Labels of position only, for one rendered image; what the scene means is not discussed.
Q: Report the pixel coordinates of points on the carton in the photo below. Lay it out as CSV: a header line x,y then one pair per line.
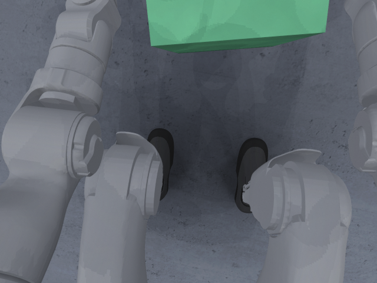
x,y
184,26

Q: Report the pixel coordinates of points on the robot right shin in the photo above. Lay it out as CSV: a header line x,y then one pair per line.
x,y
299,155

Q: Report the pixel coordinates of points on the robot right upper arm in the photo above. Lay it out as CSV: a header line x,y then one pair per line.
x,y
362,141

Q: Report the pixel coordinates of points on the left robot forearm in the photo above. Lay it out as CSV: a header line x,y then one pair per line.
x,y
77,59

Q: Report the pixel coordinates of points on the robot left upper arm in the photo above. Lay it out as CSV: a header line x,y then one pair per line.
x,y
47,151

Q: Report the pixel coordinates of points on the right robot forearm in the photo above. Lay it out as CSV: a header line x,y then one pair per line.
x,y
363,14

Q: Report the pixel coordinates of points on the left robot thigh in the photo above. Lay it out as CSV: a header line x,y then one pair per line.
x,y
112,247

